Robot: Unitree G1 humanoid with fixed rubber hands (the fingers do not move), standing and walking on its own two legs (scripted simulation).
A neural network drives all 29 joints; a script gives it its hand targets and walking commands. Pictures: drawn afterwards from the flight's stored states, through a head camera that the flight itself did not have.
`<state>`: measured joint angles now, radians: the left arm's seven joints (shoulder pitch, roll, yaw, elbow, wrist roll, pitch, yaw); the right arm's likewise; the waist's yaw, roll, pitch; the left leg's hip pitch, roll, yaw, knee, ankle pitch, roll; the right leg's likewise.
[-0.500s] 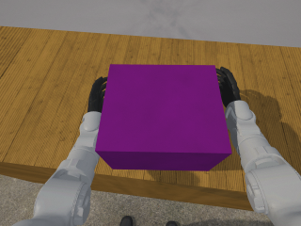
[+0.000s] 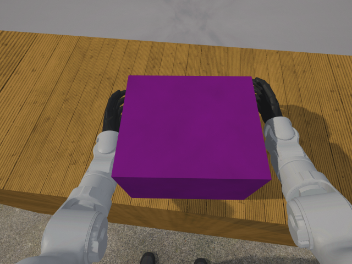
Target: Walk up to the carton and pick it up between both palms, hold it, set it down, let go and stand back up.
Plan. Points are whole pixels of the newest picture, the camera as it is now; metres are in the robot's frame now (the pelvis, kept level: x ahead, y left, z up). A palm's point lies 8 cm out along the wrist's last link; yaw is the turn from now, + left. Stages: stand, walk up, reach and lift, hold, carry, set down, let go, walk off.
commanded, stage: reach and lift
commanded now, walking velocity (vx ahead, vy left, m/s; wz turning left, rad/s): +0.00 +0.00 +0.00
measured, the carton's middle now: (188, 140) +0.39 +0.00 +0.02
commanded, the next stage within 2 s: none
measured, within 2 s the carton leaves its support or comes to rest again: leaves its support in 2.00 s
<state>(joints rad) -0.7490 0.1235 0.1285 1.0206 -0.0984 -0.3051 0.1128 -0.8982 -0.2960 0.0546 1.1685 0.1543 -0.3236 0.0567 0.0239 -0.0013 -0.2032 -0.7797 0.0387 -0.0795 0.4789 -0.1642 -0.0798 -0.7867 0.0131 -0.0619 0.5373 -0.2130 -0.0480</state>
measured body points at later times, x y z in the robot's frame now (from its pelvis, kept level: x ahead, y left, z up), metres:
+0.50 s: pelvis +0.00 +0.00 +0.00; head +0.13 +0.00 +0.43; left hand +0.44 +0.18 +0.01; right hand +0.47 -0.18 +0.04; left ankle +0.01 +0.17 -0.72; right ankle +0.00 -0.09 -0.72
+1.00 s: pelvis +0.00 +0.00 +0.00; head +0.13 +0.00 +0.43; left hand +0.44 +0.18 +0.02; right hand +0.47 -0.18 +0.04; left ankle +0.01 +0.17 -0.72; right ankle +0.00 -0.09 -0.72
